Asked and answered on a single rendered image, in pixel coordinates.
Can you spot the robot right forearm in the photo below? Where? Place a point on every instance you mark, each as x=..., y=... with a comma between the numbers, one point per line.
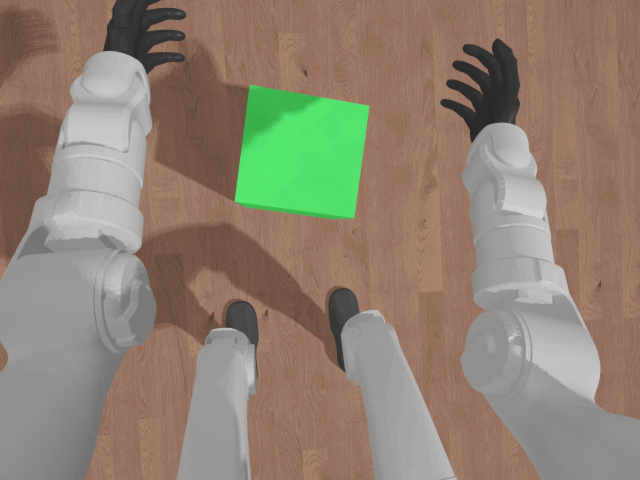
x=511, y=233

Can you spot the robot left hand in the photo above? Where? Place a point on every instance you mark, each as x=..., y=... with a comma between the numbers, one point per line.
x=126, y=32

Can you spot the left robot upper arm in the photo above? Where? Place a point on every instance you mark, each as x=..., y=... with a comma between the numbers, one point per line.
x=67, y=320

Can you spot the robot right hand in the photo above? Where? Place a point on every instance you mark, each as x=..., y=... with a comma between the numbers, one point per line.
x=499, y=102

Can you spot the right robot upper arm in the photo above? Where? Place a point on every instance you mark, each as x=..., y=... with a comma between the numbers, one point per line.
x=540, y=374

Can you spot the robot left forearm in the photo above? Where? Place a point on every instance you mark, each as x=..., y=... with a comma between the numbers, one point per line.
x=98, y=167

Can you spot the carton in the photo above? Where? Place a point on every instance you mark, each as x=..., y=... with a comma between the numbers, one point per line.
x=301, y=154

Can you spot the right robot thigh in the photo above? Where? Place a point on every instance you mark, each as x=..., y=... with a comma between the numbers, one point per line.
x=404, y=442

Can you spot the left robot shin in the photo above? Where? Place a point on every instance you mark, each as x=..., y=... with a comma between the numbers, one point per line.
x=221, y=333

